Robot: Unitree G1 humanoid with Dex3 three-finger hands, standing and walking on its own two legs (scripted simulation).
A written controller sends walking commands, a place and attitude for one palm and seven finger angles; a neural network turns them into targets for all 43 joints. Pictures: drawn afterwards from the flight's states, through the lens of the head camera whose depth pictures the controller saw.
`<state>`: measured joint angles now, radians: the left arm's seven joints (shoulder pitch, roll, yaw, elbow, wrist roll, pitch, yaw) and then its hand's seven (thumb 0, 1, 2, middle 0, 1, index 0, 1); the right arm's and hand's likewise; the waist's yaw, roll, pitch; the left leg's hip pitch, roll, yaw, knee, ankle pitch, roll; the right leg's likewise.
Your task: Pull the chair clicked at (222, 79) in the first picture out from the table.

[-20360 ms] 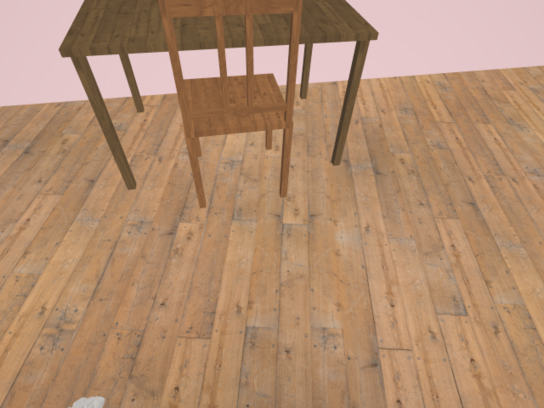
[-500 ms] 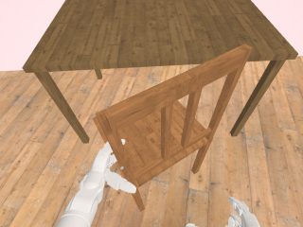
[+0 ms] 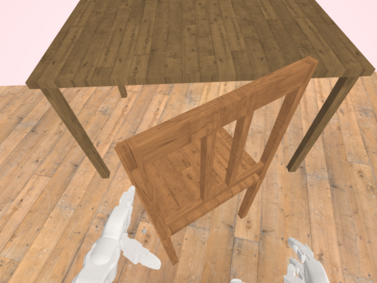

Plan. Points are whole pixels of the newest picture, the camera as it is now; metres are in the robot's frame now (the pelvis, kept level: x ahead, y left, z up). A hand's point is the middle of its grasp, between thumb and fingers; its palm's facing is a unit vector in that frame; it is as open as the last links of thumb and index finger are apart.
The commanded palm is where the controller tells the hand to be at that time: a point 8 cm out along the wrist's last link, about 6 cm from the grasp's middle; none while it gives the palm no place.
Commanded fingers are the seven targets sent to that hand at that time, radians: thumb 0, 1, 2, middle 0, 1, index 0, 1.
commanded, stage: draw the fingers out of the gap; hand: left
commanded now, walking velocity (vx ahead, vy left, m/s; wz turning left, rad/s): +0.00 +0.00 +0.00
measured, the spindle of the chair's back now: (206, 170) +0.38 -0.04 -0.03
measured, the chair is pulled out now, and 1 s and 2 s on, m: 0.20 0.20 0.20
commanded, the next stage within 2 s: draw the hand back to the body in 0.50 s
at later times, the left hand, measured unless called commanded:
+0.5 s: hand (140, 279) +0.15 +0.10 -0.03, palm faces -0.13 -0.98 -0.15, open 17.5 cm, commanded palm +0.14 +0.15 -0.01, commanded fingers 0.00 -0.55 0.20 0.00 0.00 0.00 0.00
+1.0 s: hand (108, 274) +0.15 +0.14 +0.04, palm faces +0.00 -1.00 -0.07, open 17.5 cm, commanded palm +0.11 +0.21 +0.06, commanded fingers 0.00 -0.55 0.20 0.00 0.00 0.00 0.00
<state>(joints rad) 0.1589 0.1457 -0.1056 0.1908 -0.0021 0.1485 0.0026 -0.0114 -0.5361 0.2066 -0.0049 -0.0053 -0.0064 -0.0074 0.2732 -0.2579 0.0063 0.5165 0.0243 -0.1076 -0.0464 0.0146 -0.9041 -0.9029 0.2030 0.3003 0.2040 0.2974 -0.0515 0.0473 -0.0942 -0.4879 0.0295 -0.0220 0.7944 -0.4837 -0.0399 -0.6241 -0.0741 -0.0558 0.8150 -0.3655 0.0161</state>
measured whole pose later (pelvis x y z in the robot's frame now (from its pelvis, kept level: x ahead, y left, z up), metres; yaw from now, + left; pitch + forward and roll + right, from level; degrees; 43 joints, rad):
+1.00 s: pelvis -0.03 +0.00 -0.04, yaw +1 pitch +10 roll +0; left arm 0.63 0.17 -0.03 -0.35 -0.15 -0.24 -0.09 -0.01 -0.55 0.21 0.00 0.00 0.00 0.00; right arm 0.24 -0.20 0.00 0.50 0.05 -0.20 -0.06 0.02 -0.90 -0.90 0.20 0.30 0.21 0.30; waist 0.01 0.05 -0.12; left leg -0.68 0.03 -0.05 1.08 -0.58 -0.04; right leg -0.79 -0.08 -0.07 1.05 -0.43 0.02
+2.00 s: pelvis +0.01 +0.01 +0.04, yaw -1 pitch -4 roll -1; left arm 0.47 0.32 0.35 -0.38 -0.03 -0.09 0.16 0.01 0.82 0.87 -0.19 -0.29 -0.20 -0.29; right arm 0.20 -0.22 0.00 0.66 0.00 -0.16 -0.08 0.02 -0.90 -0.90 0.20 0.30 0.20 0.30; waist 0.06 0.08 0.04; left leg -0.01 0.04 0.00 0.42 -0.34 -0.02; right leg -0.14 -0.06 -0.06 0.44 -0.22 0.03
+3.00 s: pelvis -0.07 +0.02 +0.03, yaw -1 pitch +1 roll +0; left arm 0.57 0.39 0.41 -0.51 -0.02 -0.15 0.18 0.01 0.89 0.90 -0.21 -0.30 -0.21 -0.30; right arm 0.18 -0.21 -0.01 0.59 0.00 -0.06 -0.10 0.01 -0.90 -0.90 0.20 0.30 0.21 0.30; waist 0.00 0.01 0.04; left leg -0.29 0.02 0.00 0.54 -0.27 -0.01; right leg -0.37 -0.06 -0.04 0.45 -0.09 0.03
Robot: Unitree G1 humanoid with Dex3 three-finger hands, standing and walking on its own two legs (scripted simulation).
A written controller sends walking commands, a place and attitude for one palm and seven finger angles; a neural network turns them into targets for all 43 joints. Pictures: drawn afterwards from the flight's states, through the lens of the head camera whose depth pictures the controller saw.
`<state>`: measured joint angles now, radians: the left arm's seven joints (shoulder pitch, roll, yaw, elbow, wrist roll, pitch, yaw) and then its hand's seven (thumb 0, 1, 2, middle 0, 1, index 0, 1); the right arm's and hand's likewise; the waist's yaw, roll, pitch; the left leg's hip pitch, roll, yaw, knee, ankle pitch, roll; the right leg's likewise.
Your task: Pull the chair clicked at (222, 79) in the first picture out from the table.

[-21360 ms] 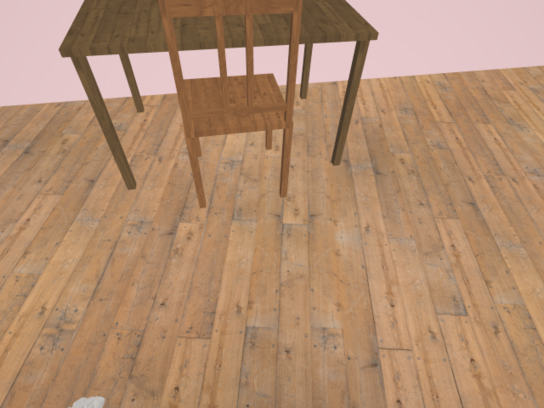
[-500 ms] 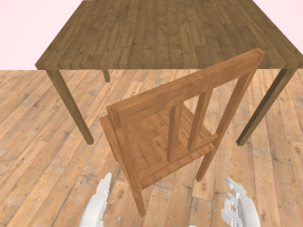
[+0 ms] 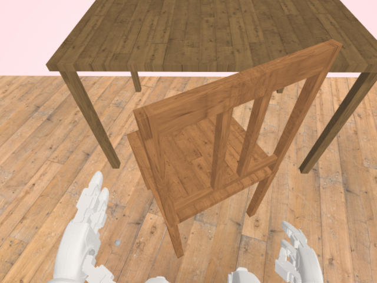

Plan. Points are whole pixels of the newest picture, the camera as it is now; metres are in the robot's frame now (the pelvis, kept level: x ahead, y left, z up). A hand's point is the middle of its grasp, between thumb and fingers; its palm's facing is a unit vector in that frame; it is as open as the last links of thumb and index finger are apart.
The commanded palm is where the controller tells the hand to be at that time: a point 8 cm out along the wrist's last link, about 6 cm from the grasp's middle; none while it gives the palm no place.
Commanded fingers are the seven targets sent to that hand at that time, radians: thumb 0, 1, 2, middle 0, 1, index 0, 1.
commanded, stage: draw the hand back to the body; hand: left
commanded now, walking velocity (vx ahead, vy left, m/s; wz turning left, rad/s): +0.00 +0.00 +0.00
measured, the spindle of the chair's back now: (219, 155) +0.42 -0.05 +0.01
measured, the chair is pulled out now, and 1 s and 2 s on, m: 0.20 0.20 0.20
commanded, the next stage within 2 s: step back with the hand held close in 1.20 s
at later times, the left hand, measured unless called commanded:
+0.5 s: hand (39, 210) +0.20 +0.23 +0.16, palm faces +0.34 -0.85 -0.40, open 13.9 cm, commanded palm +0.16 +0.27 +0.19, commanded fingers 0.00 0.36 0.64 -0.12 -0.19 -0.12 -0.19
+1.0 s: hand out of the picture +0.23 +0.28 +0.23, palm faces +0.49 -0.76 -0.42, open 7.8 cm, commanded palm +0.18 +0.31 +0.25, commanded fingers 0.00 0.90 0.90 -0.20 -0.30 -0.20 -0.30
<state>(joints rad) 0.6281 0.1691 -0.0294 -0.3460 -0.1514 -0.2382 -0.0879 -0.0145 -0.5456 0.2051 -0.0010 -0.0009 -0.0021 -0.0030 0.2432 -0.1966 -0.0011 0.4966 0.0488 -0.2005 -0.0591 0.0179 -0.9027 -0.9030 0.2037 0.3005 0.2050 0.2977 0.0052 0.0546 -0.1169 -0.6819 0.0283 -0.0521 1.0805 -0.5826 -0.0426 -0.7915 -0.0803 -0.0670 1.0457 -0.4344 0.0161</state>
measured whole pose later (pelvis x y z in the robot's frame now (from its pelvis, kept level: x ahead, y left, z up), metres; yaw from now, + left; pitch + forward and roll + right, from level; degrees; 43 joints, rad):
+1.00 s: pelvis +0.04 +0.01 +0.07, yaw -2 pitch -4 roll -1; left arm 0.47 0.32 0.35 -0.38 -0.03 -0.09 0.16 0.01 0.82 0.87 -0.19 -0.29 -0.20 -0.29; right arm 0.20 -0.22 0.00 0.66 0.00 -0.16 -0.08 0.02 -0.90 -0.90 0.20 0.30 0.20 0.30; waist 0.06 0.08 0.04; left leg -0.01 0.04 0.00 0.42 -0.34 -0.02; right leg -0.14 -0.06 -0.06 0.44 -0.22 0.03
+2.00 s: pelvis -0.04 +0.02 +0.07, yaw -2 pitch +1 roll +0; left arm 0.57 0.39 0.41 -0.51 -0.02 -0.15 0.18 0.01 0.89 0.90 -0.21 -0.30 -0.21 -0.30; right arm 0.18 -0.21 -0.01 0.59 0.00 -0.06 -0.10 0.01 -0.90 -0.90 0.20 0.30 0.21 0.30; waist 0.00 0.01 0.04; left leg -0.29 0.02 0.00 0.54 -0.27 -0.01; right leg -0.37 -0.06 -0.04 0.45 -0.09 0.03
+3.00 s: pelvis -0.10 +0.02 +0.06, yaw -2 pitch +2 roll -1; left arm 0.56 0.44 0.45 -0.58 -0.02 -0.24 0.12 0.01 0.89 0.90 -0.21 -0.30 -0.21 -0.30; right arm 0.12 -0.18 -0.02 0.61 -0.02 -0.10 -0.07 0.02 -0.90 -0.90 0.21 0.30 0.21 0.30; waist -0.01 -0.03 0.06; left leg -0.43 0.02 -0.03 0.56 -0.17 -0.01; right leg -0.39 0.02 0.06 0.53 -0.17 0.03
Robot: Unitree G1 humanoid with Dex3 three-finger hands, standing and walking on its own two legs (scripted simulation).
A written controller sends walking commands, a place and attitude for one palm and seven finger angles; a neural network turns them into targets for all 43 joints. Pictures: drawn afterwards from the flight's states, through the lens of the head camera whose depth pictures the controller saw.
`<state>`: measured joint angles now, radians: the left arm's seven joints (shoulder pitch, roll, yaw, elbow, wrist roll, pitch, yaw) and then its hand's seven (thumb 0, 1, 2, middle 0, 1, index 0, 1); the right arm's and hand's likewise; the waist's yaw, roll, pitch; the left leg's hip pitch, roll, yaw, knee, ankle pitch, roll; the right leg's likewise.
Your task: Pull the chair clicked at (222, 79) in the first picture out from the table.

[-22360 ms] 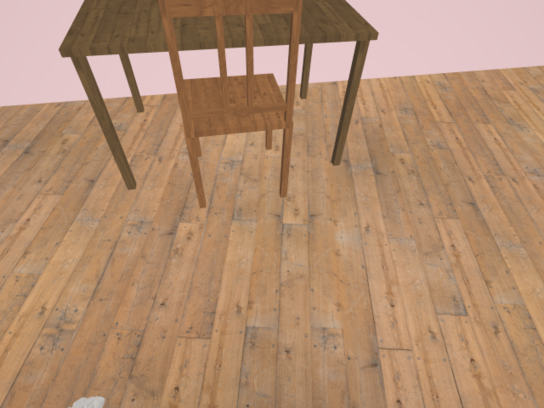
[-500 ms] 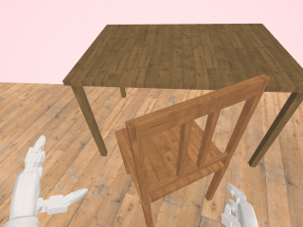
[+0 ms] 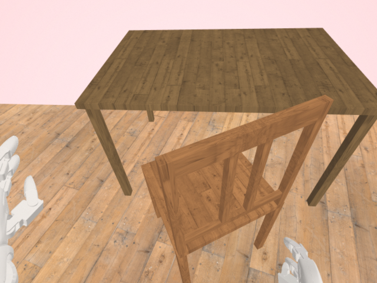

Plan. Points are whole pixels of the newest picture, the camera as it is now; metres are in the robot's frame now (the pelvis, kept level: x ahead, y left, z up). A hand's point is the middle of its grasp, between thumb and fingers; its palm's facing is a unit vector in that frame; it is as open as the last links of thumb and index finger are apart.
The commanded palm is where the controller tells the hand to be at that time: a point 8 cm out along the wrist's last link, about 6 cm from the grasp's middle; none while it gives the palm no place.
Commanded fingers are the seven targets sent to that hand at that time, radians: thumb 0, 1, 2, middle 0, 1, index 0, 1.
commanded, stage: draw the hand back to the body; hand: left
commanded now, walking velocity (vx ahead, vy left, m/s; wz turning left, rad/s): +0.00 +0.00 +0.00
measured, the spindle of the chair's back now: (226, 191) +0.38 -0.05 -0.07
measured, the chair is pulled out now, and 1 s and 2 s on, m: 0.20 0.20 0.20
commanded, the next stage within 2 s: step back with the hand held close in 0.20 s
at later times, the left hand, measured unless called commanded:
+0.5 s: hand (40, 200) +0.19 +0.27 +0.16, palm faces +0.46 -0.75 -0.47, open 7.4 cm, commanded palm +0.13 +0.30 +0.18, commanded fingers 0.00 0.90 0.90 -0.20 -0.30 -0.20 -0.30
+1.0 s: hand (19, 242) +0.13 +0.27 +0.15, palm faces +0.42 -0.76 -0.50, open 7.4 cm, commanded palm +0.07 +0.30 +0.18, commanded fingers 0.00 0.90 0.90 -0.20 -0.30 -0.20 -0.30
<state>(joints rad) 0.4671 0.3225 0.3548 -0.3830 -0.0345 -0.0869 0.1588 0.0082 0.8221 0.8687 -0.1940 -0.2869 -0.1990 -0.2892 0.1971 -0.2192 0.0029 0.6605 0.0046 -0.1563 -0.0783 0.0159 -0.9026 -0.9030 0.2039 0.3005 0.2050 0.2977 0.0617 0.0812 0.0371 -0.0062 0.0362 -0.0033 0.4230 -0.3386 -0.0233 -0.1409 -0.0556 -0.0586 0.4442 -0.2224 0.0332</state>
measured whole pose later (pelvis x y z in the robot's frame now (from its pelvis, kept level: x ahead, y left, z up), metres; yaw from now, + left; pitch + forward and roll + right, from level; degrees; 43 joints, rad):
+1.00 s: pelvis -0.08 +0.00 -0.01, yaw +0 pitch +1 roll +0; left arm 0.57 0.39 0.41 -0.51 -0.02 -0.15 0.18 0.01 0.89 0.90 -0.21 -0.30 -0.21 -0.30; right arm 0.18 -0.21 -0.01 0.59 0.00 -0.06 -0.10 0.01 -0.90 -0.90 0.20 0.30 0.21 0.30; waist 0.00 0.01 0.04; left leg -0.29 0.02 0.00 0.54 -0.27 -0.01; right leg -0.37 -0.06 -0.04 0.45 -0.09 0.03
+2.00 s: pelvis -0.14 +0.01 -0.01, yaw +0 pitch +2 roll -1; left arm 0.56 0.44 0.45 -0.58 -0.02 -0.24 0.12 0.01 0.89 0.90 -0.21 -0.30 -0.21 -0.30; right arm 0.12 -0.18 -0.02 0.61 -0.02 -0.10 -0.07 0.02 -0.90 -0.90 0.21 0.30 0.21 0.30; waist -0.01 -0.03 0.06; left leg -0.43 0.02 -0.03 0.56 -0.17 -0.01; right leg -0.39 0.02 0.06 0.53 -0.17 0.03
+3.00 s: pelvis -0.25 +0.02 +0.00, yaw -2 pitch -1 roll -1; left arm 0.59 0.40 0.40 -0.44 -0.04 -0.20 0.13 0.01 0.89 0.90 -0.21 -0.30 -0.21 -0.30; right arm 0.23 -0.21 0.01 0.65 -0.01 -0.15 -0.07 0.01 -0.90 -0.90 0.21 0.30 0.21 0.30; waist 0.00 0.01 -0.01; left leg -0.26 0.02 0.01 0.43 -0.15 0.01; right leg -0.12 0.05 -0.01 0.36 -0.23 -0.02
